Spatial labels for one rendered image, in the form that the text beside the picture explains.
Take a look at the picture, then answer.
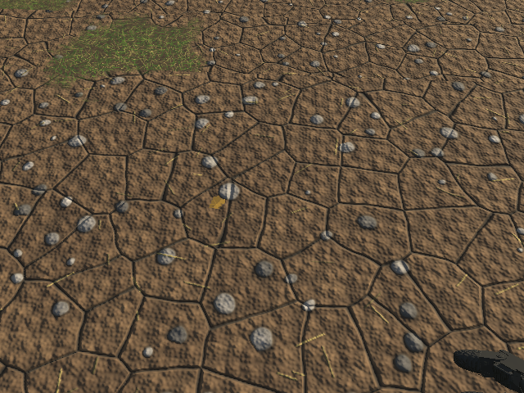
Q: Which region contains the right robot hand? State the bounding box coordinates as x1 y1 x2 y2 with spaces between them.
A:
454 350 524 393

